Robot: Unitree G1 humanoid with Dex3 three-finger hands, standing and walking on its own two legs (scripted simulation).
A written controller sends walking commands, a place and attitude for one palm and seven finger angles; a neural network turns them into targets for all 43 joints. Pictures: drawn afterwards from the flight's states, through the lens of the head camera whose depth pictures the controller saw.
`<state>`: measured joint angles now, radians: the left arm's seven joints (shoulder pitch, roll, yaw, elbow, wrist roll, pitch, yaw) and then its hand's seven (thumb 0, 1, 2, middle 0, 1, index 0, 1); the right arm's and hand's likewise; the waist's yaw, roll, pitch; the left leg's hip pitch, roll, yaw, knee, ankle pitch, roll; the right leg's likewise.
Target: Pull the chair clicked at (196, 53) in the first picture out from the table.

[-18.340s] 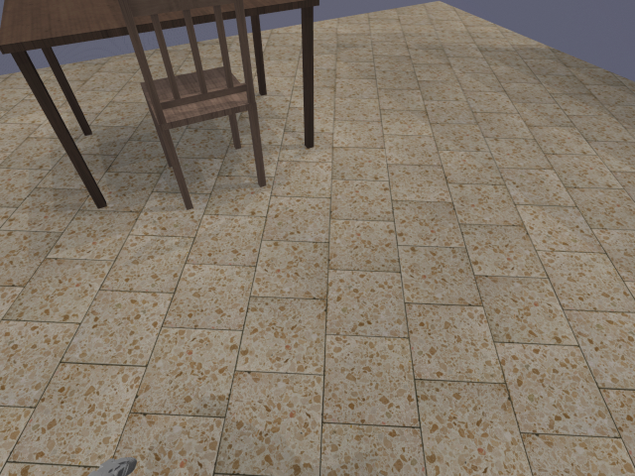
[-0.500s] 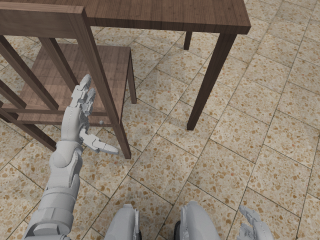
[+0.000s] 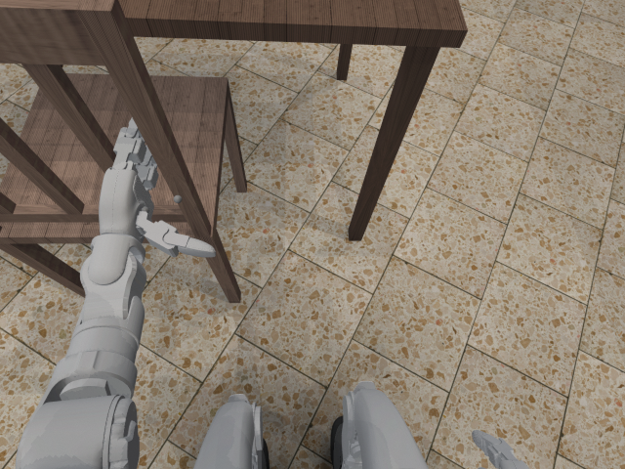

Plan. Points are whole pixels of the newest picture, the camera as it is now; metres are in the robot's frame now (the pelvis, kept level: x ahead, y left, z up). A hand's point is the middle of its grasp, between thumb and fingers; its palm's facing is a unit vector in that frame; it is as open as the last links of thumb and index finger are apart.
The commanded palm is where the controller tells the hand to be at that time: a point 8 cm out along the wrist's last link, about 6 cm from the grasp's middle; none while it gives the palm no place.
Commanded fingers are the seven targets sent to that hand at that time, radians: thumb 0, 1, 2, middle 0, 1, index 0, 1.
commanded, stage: push the fingers through the gap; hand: left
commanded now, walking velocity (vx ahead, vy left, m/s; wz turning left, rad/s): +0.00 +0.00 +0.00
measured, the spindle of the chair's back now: (17, 152) +0.51 +0.36 +0.03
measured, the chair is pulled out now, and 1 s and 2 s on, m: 0.00 0.00 0.00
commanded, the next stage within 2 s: hook a spindle and tug to test in 0.68 s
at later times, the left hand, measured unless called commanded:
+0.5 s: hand (179, 179) +0.47 +0.16 +0.02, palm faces -0.03 -1.00 -0.03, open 16.9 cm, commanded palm +0.45 +0.21 +0.03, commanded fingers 0.00 -0.50 0.30 -0.06 -0.08 -0.06 -0.08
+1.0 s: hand (177, 177) +0.48 +0.16 +0.02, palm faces -0.03 -1.00 -0.03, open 16.4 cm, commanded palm +0.45 +0.21 +0.03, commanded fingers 0.00 -0.50 0.30 -0.27 -0.74 -0.27 -0.74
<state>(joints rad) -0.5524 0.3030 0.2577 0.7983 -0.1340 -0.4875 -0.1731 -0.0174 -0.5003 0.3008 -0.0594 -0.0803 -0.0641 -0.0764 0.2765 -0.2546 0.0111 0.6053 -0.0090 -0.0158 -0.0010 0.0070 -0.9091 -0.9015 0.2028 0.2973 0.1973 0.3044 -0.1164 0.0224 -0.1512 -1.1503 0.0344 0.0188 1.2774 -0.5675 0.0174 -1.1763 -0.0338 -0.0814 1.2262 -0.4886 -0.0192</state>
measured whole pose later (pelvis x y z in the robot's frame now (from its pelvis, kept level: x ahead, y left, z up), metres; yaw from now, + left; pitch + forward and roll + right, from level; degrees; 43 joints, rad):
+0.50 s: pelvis +0.00 +0.00 +0.00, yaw -1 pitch +27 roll -2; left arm -0.69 0.35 0.32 0.97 -0.10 -0.51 -0.18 -0.02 -0.50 0.30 -0.06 -0.08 -0.06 -0.08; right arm 0.29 -0.25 0.02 0.60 -0.02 0.04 0.01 0.01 -0.91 -0.90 0.20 0.30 0.20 0.30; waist -0.15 0.02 -0.15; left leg -1.18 0.04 0.02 1.28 -0.57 0.02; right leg -1.20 -0.03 -0.08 1.22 -0.48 -0.01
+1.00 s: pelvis +0.01 +0.01 +0.00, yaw -1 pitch +27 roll -3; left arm -0.69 0.35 0.31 0.96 -0.10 -0.51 -0.17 -0.02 -0.50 0.30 -0.13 -0.29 -0.13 -0.28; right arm 0.29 -0.24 0.02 0.60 -0.02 0.06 0.02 0.00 -0.91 -0.90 0.20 0.30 0.20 0.30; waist -0.15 0.02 -0.15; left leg -1.17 0.04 0.02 1.28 -0.58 0.03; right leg -1.19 -0.03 -0.08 1.21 -0.49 -0.01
